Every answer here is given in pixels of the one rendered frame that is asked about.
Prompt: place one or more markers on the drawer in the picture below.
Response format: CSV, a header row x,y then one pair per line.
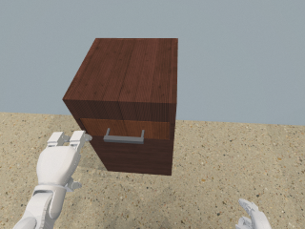
x,y
133,128

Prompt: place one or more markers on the cabinet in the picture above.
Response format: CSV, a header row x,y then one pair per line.
x,y
131,79

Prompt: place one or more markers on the left robot hand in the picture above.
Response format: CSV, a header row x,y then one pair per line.
x,y
57,163

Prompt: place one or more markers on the right robot hand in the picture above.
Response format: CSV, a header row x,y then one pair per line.
x,y
258,219

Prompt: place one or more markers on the handle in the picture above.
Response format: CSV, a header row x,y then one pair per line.
x,y
124,139

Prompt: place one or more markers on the left robot forearm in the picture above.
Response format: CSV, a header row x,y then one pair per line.
x,y
44,207

